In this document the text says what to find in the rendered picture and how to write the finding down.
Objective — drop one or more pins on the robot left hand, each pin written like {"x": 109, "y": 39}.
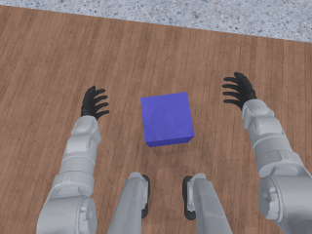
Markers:
{"x": 89, "y": 107}

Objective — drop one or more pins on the carton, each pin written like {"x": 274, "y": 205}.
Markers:
{"x": 166, "y": 119}

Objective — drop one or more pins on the right robot thigh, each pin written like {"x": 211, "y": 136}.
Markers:
{"x": 210, "y": 216}

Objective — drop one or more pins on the right robot upper arm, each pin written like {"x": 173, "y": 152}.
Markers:
{"x": 287, "y": 200}

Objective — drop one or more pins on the robot left forearm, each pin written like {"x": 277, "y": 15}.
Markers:
{"x": 76, "y": 174}

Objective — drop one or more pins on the robot right hand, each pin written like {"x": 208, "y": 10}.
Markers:
{"x": 244, "y": 88}

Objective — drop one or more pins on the left robot foot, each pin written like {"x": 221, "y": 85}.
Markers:
{"x": 144, "y": 211}

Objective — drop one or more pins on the left robot upper arm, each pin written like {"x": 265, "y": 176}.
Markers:
{"x": 69, "y": 215}

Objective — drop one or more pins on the robot right forearm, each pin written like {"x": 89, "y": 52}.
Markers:
{"x": 274, "y": 155}

